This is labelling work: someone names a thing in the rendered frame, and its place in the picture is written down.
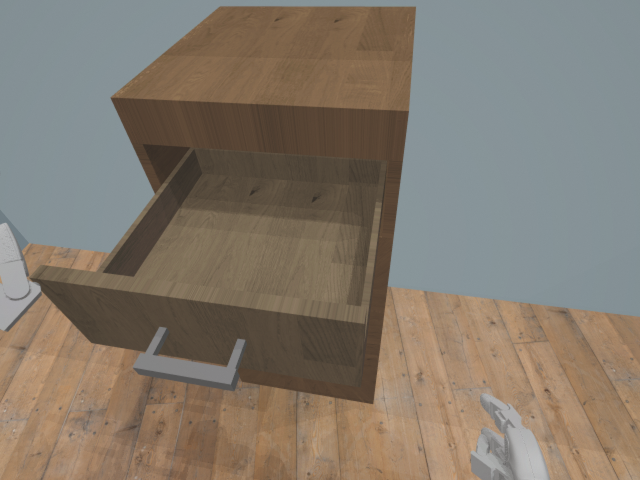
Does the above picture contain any handle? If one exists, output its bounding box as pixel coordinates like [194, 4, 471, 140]
[132, 327, 247, 391]

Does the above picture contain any drawer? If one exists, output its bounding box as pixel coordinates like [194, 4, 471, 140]
[29, 147, 387, 388]

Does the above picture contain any robot left hand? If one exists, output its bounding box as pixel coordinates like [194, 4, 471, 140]
[0, 223, 42, 332]

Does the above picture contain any robot right hand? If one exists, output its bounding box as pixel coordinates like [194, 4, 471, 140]
[471, 393, 550, 480]

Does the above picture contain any cabinet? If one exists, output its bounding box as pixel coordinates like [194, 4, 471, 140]
[110, 6, 416, 404]

